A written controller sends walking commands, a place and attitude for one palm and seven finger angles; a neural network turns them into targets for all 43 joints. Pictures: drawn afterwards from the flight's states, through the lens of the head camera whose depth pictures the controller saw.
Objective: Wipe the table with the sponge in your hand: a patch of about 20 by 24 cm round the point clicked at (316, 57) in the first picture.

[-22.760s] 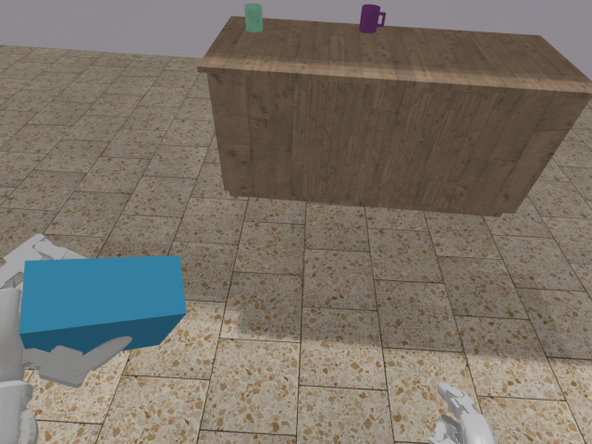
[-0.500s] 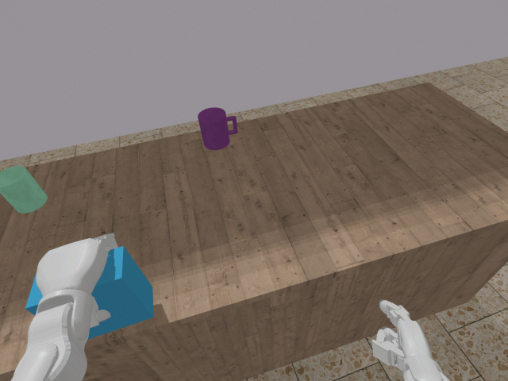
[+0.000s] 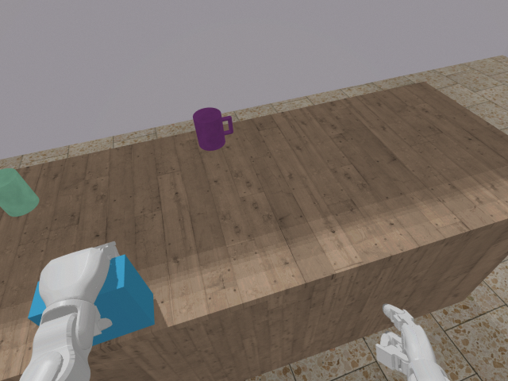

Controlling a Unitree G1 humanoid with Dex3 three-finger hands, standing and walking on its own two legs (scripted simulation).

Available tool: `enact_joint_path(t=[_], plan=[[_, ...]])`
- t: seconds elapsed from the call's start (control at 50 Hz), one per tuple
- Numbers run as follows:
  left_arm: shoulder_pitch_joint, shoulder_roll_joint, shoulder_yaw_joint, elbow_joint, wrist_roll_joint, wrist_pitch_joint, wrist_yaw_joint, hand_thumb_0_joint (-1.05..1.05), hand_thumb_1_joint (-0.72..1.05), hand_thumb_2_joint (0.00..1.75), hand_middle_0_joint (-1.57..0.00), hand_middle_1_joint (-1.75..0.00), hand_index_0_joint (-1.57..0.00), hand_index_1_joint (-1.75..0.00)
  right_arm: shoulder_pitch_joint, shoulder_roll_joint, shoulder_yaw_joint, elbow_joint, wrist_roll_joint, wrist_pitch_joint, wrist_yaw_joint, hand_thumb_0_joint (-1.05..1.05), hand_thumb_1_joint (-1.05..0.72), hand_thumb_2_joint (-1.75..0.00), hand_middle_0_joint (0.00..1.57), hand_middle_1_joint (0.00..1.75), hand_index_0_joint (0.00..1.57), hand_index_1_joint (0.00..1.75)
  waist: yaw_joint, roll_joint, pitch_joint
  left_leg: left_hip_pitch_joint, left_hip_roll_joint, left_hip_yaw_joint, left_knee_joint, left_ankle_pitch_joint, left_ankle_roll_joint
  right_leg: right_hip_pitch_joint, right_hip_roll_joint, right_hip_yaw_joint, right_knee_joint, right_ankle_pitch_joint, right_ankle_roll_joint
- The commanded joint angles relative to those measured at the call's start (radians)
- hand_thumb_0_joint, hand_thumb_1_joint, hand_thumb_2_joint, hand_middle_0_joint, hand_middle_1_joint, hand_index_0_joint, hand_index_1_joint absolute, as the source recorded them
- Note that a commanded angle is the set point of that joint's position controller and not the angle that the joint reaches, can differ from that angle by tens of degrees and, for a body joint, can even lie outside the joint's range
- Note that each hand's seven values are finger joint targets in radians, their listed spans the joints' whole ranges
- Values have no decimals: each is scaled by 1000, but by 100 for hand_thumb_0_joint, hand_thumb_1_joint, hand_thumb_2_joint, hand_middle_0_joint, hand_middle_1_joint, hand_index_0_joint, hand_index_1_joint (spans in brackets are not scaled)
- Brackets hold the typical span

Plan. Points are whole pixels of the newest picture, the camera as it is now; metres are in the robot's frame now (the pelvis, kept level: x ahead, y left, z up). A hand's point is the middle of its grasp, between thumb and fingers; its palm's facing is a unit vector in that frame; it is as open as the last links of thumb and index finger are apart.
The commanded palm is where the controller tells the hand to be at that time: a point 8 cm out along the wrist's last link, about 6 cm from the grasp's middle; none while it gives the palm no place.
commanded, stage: lower the sponge onto the table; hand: left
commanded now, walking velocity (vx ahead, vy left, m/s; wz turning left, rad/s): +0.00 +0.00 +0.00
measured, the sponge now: (105, 310) +0.20 +0.30 -0.02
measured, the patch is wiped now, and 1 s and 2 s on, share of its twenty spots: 0.00 0.30 0.40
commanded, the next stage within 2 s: wipe forward along the first lane in 0.18 s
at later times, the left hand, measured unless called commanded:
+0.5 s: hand (95, 290) +0.22 +0.30 +0.03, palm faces -0.07 -0.08 -0.99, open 9.9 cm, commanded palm +0.20 +0.31 +0.07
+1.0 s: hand (95, 266) +0.26 +0.33 +0.02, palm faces -0.13 -0.03 -0.99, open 9.9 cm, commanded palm +0.26 +0.33 +0.06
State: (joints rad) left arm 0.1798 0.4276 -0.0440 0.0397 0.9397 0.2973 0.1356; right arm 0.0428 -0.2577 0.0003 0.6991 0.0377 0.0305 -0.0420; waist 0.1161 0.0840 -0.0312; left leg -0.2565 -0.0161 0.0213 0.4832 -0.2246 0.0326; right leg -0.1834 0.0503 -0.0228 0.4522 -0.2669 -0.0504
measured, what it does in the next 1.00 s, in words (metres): stands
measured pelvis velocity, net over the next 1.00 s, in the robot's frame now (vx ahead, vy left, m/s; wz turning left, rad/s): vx -0.03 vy -0.02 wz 0.00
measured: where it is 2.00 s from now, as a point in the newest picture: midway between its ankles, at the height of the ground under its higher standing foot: outside the picture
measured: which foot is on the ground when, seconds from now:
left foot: down 0.00-1.00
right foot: down 0.00-1.00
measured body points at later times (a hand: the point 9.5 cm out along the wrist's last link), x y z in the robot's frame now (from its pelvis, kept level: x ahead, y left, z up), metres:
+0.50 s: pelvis -0.01 -0.01 +0.00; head -0.01 -0.04 +0.45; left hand +0.22 +0.30 +0.08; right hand +0.22 -0.22 -0.10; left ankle +0.02 +0.10 -0.74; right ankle -0.02 -0.09 -0.74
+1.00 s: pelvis -0.03 -0.02 -0.01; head -0.01 -0.05 +0.44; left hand +0.26 +0.33 +0.08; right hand +0.13 -0.28 -0.14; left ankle +0.02 +0.10 -0.74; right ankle -0.02 -0.09 -0.74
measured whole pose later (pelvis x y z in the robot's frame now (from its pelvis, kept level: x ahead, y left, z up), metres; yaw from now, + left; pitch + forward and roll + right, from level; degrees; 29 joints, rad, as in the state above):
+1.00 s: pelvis -0.03 -0.02 -0.01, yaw +0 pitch +5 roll -1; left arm -0.20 0.53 0.05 0.58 0.95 0.11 0.14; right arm 0.17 -0.29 -0.03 0.74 0.08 0.05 -0.08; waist 0.07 0.09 -0.08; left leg -0.48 0.01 -0.01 0.62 -0.24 0.02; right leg -0.41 0.08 -0.05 0.59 -0.28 -0.08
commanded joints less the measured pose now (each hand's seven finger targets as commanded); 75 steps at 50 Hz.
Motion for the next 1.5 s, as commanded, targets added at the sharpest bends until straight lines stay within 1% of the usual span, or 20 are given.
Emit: enact_joint_path(t=[0.0, 0.1, 0.12, 0.16, 0.22, 0.26, 0.32, 0.44, 0.6, 0.62, 0.7, 0.72, 0.8, 0.82, 0.9, 0.92, 1.0, 1.1, 1.42, 1.48], plan=[[-150, 164, 79, -179, 19, 3, 41, 0, 10, 130, -120, -160, -120, -160, -192, -108, -34, -173, 7, -51, -5, 0, -90, -90, 20, 30, 20, 30, -4, -38, -169, 128, 0, -118, -28, 230, 4, -41, -22, 119, -61, 229, -30], [-102, 158, 82, -166, 10, 9, 45, 0, 10, 130, -120, -160, -120, -160, -194, -108, -35, -178, 7, -44, -5, 0, -90, -90, 20, 30, 20, 30, 0, -75, -175, 109, -6, -111, -17, 233, 6, -27, -25, 125, -51, 268, -25], [-107, 216, 139, -154, 8, 10, 51, 0, 10, 130, -120, -160, -120, -160, -196, -116, -37, -166, 7, -43, -8, 0, -90, -90, 20, 30, 20, 30, 4, -65, -156, 106, -7, -112, -20, 212, 7, -31, -20, 142, -58, 246, -31], [-133, 161, 82, -141, 11, 17, 46, 0, 10, 130, -120, -160, -120, -160, -198, -108, -30, -173, 13, -40, -9, 0, -90, -90, 20, 30, 20, 30, -5, -58, -135, 96, -7, -113, -25, 184, 7, -55, -22, 124, -64, 198, -26], [-144, 194, 106, -120, 11, 21, 47, 0, 10, 130, -120, -160, -120, -160, -197, -114, -33, -166, 12, -36, -14, 0, -90, -90, 20, 30, 20, 30, -2, -40, -123, 92, -10, -114, -29, 157, 7, -58, -18, 136, -72, 163, -32], [-141, 154, 71, -96, 14, 21, 41, 0, 10, 130, -120, -160, -120, -160, -192, -106, -31, -174, 14, -39, -16, 0, -90, -90, 20, 30, 20, 30, -4, -60, -140, 87, -13, -106, -22, 156, 11, -54, -21, 123, -66, 168, -26], [-210, 239, 137, -44, 19, 14, 44, 0, 10, 130, -120, -160, -120, -160, -183, -122, -32, -149, 12, -33, -26, 0, -90, -90, 20, 30, 20, 30, -9, -68, -127, 73, -17, -103, -21, 135, 10, -59, -17, 143, -72, 165, -30], [-268, 221, 118, 71, 31, -9, 34, 0, 10, 130, -120, -160, -120, -160, -158, -122, -31, -140, 16, -32, -38, 0, -90, -90, 20, 30, 20, 30, -14, -93, -142, 40, -29, -88, -4, 118, 15, -64, -19, 134, -66, 166, -22], [-417, 246, 112, 240, 41, -50, 23, 0, 10, 130, -120, -160, -120, -160, -106, -135, -40, -116, 28, -28, -50, 0, -90, -90, 20, 30, 20, 30, -45, -132, -123, -26, -32, -68, 18, 49, 20, -116, -24, 145, -69, 101, -13], [-422, 293, 155, 239, 41, -62, 27, 0, 10, 130, -120, -160, -120, -160, -96, -142, -47, -111, 27, -29, -51, 0, -90, -90, 20, 30, 20, 30, -39, -106, -135, -23, -33, -69, 23, 45, 19, -114, -20, 162, -68, 96, -18], [-452, 263, 124, 332, 36, -83, 26, 0, 10, 130, -120, -160, -120, -160, -63, -144, -50, -113, 33, -28, -51, 0, -90, -90, 20, 30, 20, 30, -54, -142, -124, -73, -32, -58, 39, 17, 23, -136, -25, 152, -59, 83, -8], [-481, 312, 160, 339, 36, -94, 29, 0, 10, 130, -120, -160, -120, -160, -54, -152, -53, -104, 33, -27, -53, 0, -90, -90, 20, 30, 20, 30, -58, -137, -123, -80, -32, -61, 43, 5, 22, -144, -22, 166, -60, 67, -11], [-517, 287, 134, 422, 42, -122, 34, 0, 10, 130, -120, -160, -120, -160, -22, -150, -57, -108, 37, -27, -51, 0, -90, -90, 20, 30, 20, 30, -67, -158, -132, -129, -31, -54, 61, -22, 27, -166, -29, 154, -47, 41, -3], [-536, 341, 180, 421, 42, -135, 40, 0, 10, 130, -120, -160, -120, -160, -12, -160, -62, -100, 37, -27, -51, 0, -90, -90, 20, 30, 20, 30, -64, -158, -153, -132, -28, -53, 70, -18, 26, -158, -25, 168, -38, 54, -6], [-557, 310, 148, 493, 43, -154, 53, 0, 10, 130, -120, -160, -120, -160, 15, -158, -65, -104, 42, -24, -46, 0, -90, -90, 20, 30, 20, 30, -78, -161, -151, -183, -25, -49, 88, -42, 28, -183, -31, 157, -23, 37, 1], [-576, 358, 186, 496, 38, -160, 57, 0, 10, 130, -120, -160, -120, -160, 17, -165, -67, -100, 43, -25, -46, 0, -90, -90, 20, 30, 20, 30, -76, -161, -152, -190, -26, -49, 94, -48, 29, -177, -30, 177, -26, 33, -1], [-679, 370, 164, 575, 49, -179, 63, 0, 10, 130, -120, -160, -120, -160, 49, -166, -65, -94, 47, -24, -48, 0, -90, -90, 20, 30, 20, 30, -106, -174, -139, -243, -25, -47, 118, -84, 33, -212, -34, 169, -19, -21, 8], [-749, 422, 183, 642, 45, -201, 69, 0, 10, 130, -120, -160, -120, -160, 73, -167, -64, -95, 53, -22, -47, 0, -90, -90, 20, 30, 20, 30, -109, -141, -167, -286, -21, -54, 139, -124, 34, -218, -41, 190, -16, -92, 7], [-881, 505, 208, 787, 68, -227, 82, 0, 10, 130, -120, -160, -120, -160, 144, -178, -62, -86, 58, -12, -36, 0, -90, -90, 20, 30, 20, 30, -129, -114, -251, -345, -11, -62, 178, -83, 40, -217, -30, 172, 38, 27, 2], [-894, 472, 173, 807, 68, -225, 82, 0, 10, 130, -120, -160, -120, -160, 160, -177, -61, -86, 58, -8, -33, 0, -90, -90, 20, 30, 20, 30, -141, -138, -253, -345, -10, -56, 175, -76, 42, -221, -30, 148, 45, 52, 10]])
